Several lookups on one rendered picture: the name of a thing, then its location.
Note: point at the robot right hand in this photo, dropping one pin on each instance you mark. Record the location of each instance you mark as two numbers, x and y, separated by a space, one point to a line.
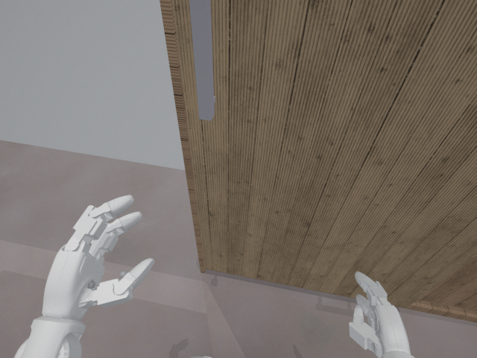
386 331

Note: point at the robot left hand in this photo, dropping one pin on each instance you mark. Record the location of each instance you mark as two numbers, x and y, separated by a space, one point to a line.
66 292

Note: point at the handle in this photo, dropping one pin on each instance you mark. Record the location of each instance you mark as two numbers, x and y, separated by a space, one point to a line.
200 12

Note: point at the wardrobe door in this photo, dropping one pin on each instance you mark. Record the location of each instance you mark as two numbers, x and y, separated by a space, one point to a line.
458 290
344 139

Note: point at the left robot forearm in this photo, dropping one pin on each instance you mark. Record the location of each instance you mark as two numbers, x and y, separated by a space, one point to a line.
53 337

